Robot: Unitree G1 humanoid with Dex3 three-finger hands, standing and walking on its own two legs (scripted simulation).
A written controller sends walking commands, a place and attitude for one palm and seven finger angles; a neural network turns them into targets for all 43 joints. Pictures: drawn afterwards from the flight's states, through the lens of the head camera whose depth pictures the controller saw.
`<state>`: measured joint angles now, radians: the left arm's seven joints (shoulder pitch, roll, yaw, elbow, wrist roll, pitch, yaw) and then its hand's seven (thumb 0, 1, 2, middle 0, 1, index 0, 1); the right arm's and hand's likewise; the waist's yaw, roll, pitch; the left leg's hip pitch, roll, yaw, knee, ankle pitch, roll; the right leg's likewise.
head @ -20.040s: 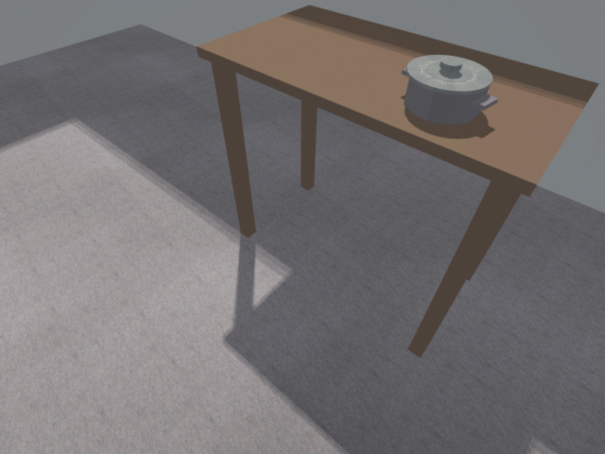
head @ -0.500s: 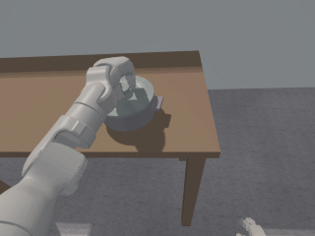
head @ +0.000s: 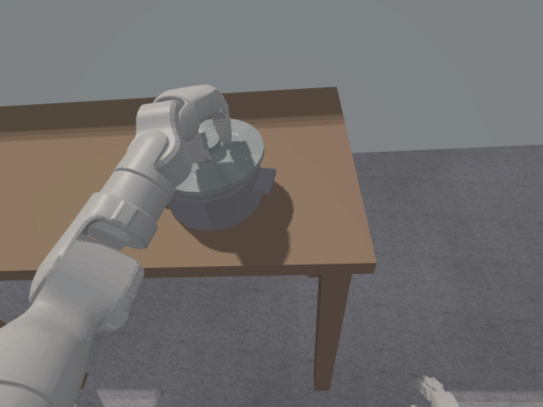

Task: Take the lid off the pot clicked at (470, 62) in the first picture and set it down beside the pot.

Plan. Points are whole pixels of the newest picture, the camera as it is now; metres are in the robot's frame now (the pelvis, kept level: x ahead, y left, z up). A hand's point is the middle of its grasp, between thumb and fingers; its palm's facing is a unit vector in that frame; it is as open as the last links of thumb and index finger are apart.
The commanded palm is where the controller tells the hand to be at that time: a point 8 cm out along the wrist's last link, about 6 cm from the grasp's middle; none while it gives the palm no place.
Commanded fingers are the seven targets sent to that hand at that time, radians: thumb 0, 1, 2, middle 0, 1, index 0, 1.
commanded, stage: lift the lid straight up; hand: left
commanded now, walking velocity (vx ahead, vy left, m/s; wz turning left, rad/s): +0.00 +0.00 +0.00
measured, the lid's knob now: (206, 143) +0.47 +0.11 +0.17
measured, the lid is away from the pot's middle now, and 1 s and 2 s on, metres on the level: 0.01 0.01 0.05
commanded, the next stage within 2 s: move the lid sideways beside the pot in 1.54 s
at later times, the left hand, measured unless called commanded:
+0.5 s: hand (189, 118) +0.43 +0.11 +0.24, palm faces -0.21 -0.05 -0.98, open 7.4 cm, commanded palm +0.41 +0.12 +0.31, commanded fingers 0.00 0.67 0.98 -0.88 -1.00 -0.89 -1.01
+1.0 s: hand (181, 92) +0.44 +0.12 +0.27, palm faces -0.17 -0.06 -0.98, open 7.4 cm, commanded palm +0.42 +0.12 +0.35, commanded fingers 0.00 0.67 0.98 -0.88 -1.00 -0.89 -1.01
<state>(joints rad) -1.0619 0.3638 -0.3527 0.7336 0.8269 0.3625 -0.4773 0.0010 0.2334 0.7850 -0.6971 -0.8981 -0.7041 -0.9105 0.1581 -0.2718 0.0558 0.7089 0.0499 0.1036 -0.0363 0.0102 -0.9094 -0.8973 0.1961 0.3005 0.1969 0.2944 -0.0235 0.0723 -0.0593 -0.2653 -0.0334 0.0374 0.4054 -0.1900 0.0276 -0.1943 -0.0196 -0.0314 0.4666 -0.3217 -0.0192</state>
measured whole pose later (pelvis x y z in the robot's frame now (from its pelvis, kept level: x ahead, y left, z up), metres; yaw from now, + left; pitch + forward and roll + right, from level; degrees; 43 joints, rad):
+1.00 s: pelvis -0.01 +0.00 +0.00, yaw +0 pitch +2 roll +1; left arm -1.26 0.41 -0.37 0.75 0.85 0.41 -0.54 0.01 0.23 0.79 -0.70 -0.89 -0.71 -0.91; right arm 0.15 -0.28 0.07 0.71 0.06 0.07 -0.04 0.01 -0.91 -0.90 0.20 0.30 0.20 0.29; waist -0.01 0.07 -0.06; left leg -0.27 -0.04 0.03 0.40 -0.17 0.03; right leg -0.20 -0.02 -0.03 0.47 -0.31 -0.02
